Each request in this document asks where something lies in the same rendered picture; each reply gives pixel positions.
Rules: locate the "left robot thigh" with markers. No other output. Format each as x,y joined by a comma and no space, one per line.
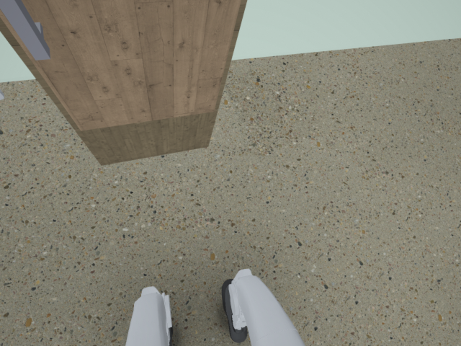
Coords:
150,321

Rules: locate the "cupboard door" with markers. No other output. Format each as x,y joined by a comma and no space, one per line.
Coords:
118,62

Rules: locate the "handle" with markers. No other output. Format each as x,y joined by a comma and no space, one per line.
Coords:
30,32

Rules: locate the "right robot foot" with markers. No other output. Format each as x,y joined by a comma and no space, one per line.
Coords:
237,335

